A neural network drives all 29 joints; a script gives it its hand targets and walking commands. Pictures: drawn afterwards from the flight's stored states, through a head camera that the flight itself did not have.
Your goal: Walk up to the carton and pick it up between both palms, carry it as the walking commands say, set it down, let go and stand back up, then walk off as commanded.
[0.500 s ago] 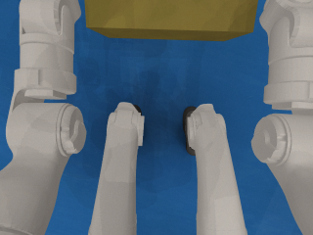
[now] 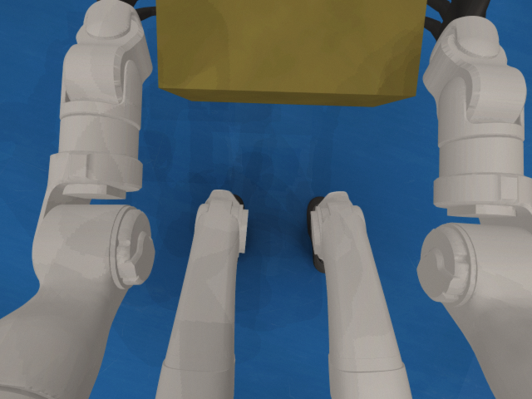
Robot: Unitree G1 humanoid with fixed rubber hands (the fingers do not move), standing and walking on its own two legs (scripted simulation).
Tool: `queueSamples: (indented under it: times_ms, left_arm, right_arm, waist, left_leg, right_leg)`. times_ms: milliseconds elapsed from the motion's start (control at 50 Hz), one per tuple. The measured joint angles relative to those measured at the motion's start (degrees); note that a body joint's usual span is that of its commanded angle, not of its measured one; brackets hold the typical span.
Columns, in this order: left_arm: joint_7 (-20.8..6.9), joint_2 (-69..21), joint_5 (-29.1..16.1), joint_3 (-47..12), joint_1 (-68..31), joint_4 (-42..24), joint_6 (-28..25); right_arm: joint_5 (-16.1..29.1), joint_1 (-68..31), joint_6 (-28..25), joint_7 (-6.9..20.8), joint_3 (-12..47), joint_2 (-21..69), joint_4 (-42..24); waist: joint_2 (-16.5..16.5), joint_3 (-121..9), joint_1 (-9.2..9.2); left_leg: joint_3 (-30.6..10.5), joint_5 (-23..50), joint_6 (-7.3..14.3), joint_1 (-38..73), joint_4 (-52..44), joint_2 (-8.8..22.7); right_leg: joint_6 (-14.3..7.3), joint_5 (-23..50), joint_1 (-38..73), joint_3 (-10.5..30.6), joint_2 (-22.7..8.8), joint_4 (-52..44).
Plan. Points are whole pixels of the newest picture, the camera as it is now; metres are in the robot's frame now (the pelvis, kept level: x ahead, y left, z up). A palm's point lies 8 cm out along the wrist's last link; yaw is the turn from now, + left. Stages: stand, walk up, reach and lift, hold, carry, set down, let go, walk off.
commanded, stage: reach and lift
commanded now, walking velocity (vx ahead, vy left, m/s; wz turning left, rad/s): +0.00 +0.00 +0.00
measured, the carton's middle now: (287, 5) +0.58 +0.00 -0.15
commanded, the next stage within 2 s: none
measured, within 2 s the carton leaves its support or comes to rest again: neither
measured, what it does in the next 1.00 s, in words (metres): rises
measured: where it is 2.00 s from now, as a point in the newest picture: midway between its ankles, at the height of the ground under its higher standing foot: (275, 247)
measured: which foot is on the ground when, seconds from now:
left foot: down 0.00-1.00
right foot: down 0.00-1.00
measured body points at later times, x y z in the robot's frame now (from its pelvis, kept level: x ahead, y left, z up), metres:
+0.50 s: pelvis +0.00 +0.00 +0.06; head +0.29 +0.01 +0.39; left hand +0.53 +0.18 -0.01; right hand +0.51 -0.19 -0.01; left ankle +0.16 +0.12 -0.54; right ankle +0.15 -0.13 -0.54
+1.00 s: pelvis +0.02 +0.00 +0.12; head +0.27 +0.00 +0.49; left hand +0.50 +0.18 +0.06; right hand +0.48 -0.19 +0.06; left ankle +0.16 +0.12 -0.54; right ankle +0.15 -0.13 -0.54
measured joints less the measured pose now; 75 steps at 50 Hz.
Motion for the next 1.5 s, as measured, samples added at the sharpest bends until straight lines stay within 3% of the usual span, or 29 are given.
queueSamples:
  times_ms: [1040, 1140, 1240, 1360, 1500]
  left_arm:
    - [-0.95, -8.52, 4.24, 1.94, 20.32, -6.99, -1.48]
    - [-1.11, -9.89, 5.1, 2.23, 23.67, -5.62, -1.44]
    - [-1.96, -12.26, 7.27, 3.75, 29.59, -0.79, -1.4]
    - [-3.87, -14.69, 13.29, 7.51, 33.82, 5.0, -0.81]
    - [-6.75, -16.74, 16.72, 8.26, 40.34, 3.3, 0.43]
  right_arm:
    - [-4.88, 19.35, -1.39, 2.94, -1.81, 7.24, -5.91]
    - [-5.63, 22.54, -1.52, 3.43, -2.23, 8.35, -4.16]
    - [-7.12, 28.76, -1.51, 3.72, -2.97, 10.57, 0.44]
    - [-12.06, 32.49, -1.15, 5.19, -6.81, 13.23, 7.0]
    - [-16.01, 37.62, -0.57, 7.51, -8.6, 14.95, 7.48]
  waist:
    - [1.03, -1.36, -1.51]
    - [1.09, -6.88, -1.74]
    - [0.71, -22.19, -1.53]
    - [-0.25, -34.23, -0.68]
    - [-0.91, -38.81, -0.64]
  left_leg:
    - [-1.85, 8.63, 0.81, 35.44, -32.13, 0.25]
    - [-1.95, 9.73, 0.9, 36.63, -35.6, 0.3]
    - [-1.6, 10.41, 1.02, 33.94, -39.23, 0.69]
    - [-1.07, 8.87, 1.29, 37.9, -42.09, 1.69]
    - [-1.57, 8.15, 1.28, 47.51, -47.66, 2.25]
  right_leg:
    - [-0.76, 8.55, 35.74, 0.64, -1.64, -32.45]
    - [-0.84, 9.59, 36.9, 0.72, -1.89, -35.83]
    - [-1.0, 10.4, 33.96, 1.21, -1.88, -39.3]
    - [-1.58, 9.6, 37.87, 1.67, -1.33, -42.73]
    - [-2.03, 9.24, 47.94, 1.07, -1.59, -49.14]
